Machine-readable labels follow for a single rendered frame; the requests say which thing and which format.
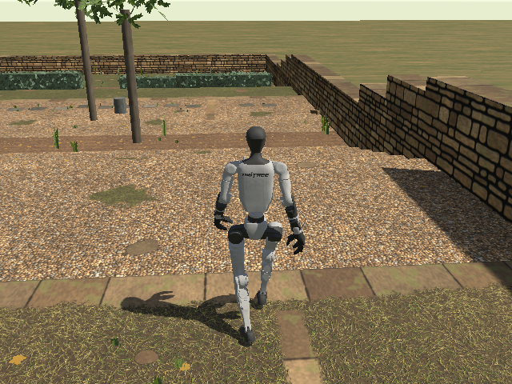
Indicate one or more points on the right robot hand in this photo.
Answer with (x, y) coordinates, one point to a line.
(300, 243)

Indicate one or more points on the robot right forearm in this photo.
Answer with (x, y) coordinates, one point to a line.
(293, 217)

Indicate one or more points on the robot left forearm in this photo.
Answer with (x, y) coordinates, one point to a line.
(219, 209)

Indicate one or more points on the robot right upper arm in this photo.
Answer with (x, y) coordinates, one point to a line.
(280, 168)

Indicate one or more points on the robot left upper arm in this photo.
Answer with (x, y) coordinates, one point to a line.
(227, 181)

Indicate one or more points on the robot right foot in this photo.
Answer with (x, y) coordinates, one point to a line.
(261, 298)

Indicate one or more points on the robot head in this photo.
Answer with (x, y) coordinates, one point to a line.
(256, 137)

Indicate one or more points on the left robot hand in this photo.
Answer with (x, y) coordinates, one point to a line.
(224, 219)

